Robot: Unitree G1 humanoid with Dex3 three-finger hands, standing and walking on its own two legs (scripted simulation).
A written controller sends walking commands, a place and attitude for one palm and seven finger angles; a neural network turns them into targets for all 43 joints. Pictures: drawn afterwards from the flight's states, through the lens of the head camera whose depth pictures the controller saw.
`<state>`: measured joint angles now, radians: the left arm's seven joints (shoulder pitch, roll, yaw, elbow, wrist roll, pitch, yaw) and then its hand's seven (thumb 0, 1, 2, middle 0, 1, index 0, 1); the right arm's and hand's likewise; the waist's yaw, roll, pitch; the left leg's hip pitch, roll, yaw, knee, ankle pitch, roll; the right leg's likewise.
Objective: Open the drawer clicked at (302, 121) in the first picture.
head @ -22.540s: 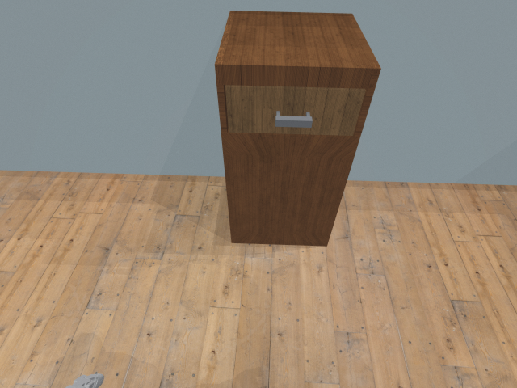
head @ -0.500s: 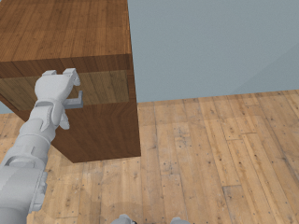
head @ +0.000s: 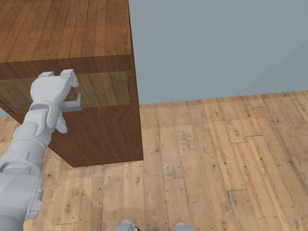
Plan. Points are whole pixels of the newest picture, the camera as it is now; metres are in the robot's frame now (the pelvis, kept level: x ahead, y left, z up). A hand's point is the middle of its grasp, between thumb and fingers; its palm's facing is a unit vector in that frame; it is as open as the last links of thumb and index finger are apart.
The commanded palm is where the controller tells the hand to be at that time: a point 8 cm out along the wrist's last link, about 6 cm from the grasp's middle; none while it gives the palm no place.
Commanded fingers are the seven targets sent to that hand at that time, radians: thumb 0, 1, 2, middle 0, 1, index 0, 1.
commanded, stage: re-aim the fingers above the handle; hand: left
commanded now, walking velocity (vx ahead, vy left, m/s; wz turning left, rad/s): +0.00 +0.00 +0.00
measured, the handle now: (64, 101) +0.51 +0.26 -0.02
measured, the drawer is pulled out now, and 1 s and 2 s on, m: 0.00 0.00 0.00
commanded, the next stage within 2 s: lower the fingers behind the handle in 0.32 s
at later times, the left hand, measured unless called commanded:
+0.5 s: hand (61, 101) +0.46 +0.24 +0.04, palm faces -0.02 -0.03 -1.00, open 13.6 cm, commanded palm +0.45 +0.28 +0.09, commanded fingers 0.00 -0.50 0.30 -0.30 -1.20 -0.30 -1.20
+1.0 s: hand (62, 102) +0.46 +0.24 +0.04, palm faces +0.01 -0.02 -1.00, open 13.6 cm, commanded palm +0.46 +0.27 +0.06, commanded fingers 0.00 -0.50 0.30 -0.30 -1.20 -0.30 -1.20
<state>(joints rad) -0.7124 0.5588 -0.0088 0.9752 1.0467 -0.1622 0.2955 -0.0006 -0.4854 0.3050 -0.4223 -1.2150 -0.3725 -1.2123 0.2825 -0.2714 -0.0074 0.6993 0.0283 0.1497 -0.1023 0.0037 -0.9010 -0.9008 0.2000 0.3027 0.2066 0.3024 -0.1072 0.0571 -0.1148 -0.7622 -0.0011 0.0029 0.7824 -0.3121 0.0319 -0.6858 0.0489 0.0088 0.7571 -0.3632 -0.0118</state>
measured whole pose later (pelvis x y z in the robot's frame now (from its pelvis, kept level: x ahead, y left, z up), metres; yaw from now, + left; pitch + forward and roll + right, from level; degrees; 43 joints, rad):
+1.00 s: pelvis -0.02 +0.00 -0.01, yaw +0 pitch +18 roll -2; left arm -0.83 0.54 -0.04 1.10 1.07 -0.12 0.36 0.00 -0.49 0.30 -0.37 -1.22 -0.33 -1.28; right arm 0.32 -0.28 0.00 0.68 0.02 0.14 -0.08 0.00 -0.90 -0.90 0.20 0.30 0.21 0.30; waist -0.12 0.05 -0.14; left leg -0.87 -0.01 -0.01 0.86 -0.31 0.03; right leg -0.79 0.05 -0.01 0.84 -0.37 -0.01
